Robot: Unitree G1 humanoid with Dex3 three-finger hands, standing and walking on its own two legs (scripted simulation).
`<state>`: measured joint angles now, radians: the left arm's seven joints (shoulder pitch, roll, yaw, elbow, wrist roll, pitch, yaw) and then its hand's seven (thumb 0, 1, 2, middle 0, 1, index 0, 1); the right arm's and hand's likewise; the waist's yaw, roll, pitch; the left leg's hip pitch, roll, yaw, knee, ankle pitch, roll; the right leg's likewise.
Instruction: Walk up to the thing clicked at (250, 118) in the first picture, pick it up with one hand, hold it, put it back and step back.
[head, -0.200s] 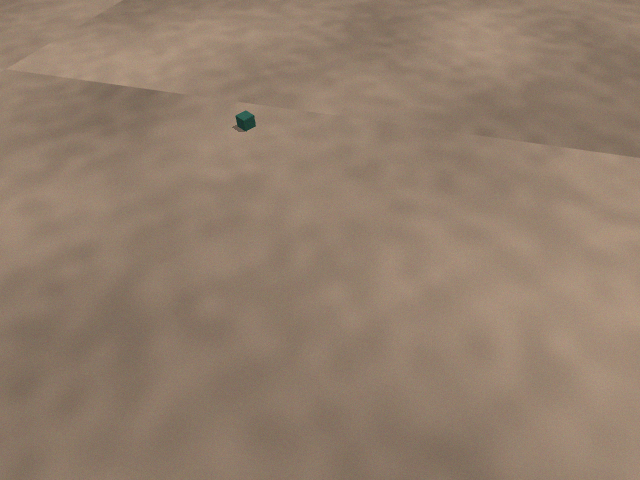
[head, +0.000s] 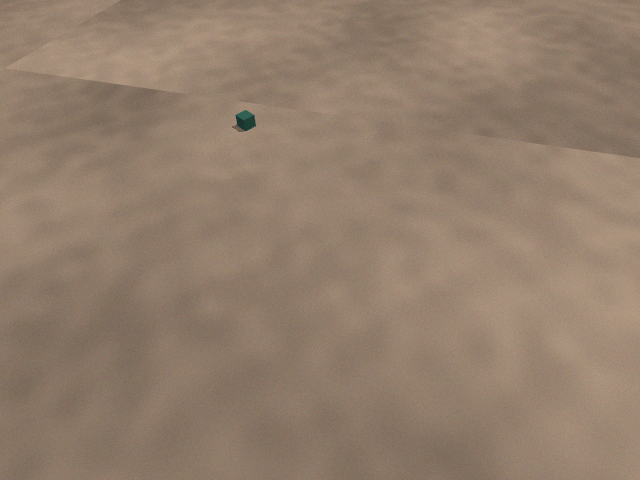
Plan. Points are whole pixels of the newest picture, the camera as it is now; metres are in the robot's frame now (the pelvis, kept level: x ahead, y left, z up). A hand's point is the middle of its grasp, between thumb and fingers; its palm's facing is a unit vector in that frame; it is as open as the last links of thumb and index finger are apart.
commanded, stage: stand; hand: left
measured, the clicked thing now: (245, 120) +2.00 +0.48 -0.75
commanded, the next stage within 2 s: walk up in 0.92 s
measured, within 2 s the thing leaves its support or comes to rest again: neither
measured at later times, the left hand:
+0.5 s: hand out of the picture +0.07 +0.25 -0.16, palm faces -0.01 -0.94 -0.33, open 7.4 cm
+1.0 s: hand out of the picture +0.08 +0.26 -0.15, palm faces +0.02 -0.95 -0.32, open 7.4 cm
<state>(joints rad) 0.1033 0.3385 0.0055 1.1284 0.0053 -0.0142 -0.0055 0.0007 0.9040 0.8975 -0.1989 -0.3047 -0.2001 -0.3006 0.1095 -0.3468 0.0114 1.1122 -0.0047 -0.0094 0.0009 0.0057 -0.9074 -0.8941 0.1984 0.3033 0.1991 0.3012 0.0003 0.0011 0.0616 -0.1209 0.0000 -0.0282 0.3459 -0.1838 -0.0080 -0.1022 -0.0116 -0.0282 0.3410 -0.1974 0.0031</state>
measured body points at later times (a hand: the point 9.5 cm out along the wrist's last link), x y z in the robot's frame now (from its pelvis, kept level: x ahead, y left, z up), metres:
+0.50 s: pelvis +0.00 +0.00 +0.00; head +0.01 +0.00 +0.45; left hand +0.07 +0.30 -0.13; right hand +0.08 -0.29 -0.13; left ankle +0.00 +0.12 -0.75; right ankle -0.01 -0.12 -0.75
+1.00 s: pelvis +0.01 +0.00 +0.00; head +0.02 +0.00 +0.45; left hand +0.08 +0.31 -0.13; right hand +0.09 -0.30 -0.13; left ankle +0.00 +0.12 -0.74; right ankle -0.01 -0.12 -0.74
